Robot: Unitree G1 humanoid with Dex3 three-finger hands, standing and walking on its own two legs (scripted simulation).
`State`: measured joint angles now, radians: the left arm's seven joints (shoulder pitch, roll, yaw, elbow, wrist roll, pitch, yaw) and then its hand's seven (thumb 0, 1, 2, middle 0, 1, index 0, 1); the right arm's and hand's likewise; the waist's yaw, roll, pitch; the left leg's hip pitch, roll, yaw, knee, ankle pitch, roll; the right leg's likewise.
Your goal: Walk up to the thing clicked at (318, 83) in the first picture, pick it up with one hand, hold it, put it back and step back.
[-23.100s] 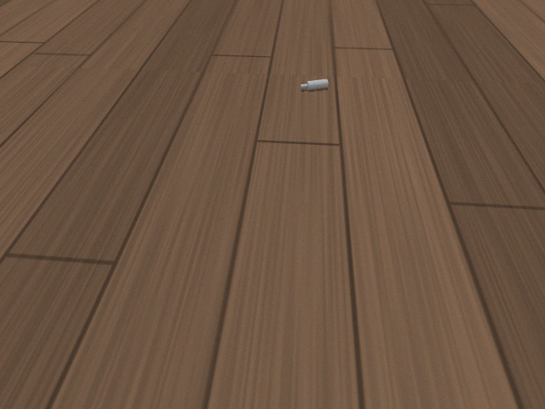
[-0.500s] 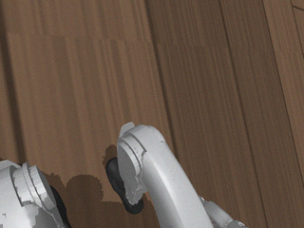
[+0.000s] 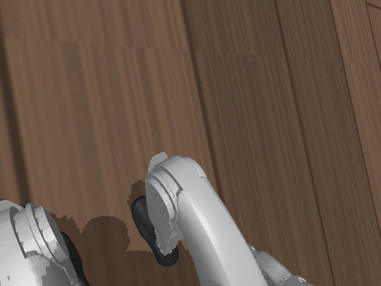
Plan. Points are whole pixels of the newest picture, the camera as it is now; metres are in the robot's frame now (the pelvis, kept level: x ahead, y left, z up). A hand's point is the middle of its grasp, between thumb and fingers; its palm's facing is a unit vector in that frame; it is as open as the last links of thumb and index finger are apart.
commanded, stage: close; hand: left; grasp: from above
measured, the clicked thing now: out of the picture +0.45 +0.38 -0.28
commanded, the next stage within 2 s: settle in 1.12 s
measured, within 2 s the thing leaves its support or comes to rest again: leaves its support in 1.46 s
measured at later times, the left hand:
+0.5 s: hand out of the picture +0.44 +0.35 -0.25, palm faces -0.42 -0.19 -0.89, open 10.7 cm
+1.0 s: hand out of the picture +0.43 +0.35 -0.26, palm faces -0.42 -0.19 -0.89, open 9.2 cm
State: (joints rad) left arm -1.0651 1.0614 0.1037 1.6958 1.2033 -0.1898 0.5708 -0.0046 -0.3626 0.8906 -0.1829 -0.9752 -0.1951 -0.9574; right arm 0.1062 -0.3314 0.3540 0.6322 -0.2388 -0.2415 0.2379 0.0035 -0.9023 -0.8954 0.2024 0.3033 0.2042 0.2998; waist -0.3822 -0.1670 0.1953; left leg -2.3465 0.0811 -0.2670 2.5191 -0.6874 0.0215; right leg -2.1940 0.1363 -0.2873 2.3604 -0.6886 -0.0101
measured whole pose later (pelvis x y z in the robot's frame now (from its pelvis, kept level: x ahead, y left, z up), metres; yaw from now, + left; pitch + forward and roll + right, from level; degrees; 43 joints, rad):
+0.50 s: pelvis +0.00 +0.00 +0.00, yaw +0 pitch +26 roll -15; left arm -1.06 1.07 0.09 1.71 1.20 -0.19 0.58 0.00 -0.03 0.70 -0.42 -0.84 -0.45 -0.80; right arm 0.09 -0.33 0.36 0.62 -0.24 -0.25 0.24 0.00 -0.90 -0.89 0.20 0.30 0.20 0.30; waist -0.38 -0.18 0.20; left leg -2.34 0.08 -0.27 2.52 -0.68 0.03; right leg -2.19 0.14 -0.29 2.35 -0.69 -0.01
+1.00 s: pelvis +0.00 +0.00 +0.00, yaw +0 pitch +26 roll -15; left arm -1.05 1.06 0.09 1.70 1.20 -0.19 0.58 0.00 0.15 0.50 -0.63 -0.68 -0.66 -0.63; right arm 0.09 -0.34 0.36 0.63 -0.24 -0.25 0.25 0.00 -0.90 -0.89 0.20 0.30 0.20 0.30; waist -0.38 -0.17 0.20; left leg -2.34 0.08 -0.28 2.52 -0.69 0.02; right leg -2.18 0.14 -0.29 2.35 -0.69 -0.01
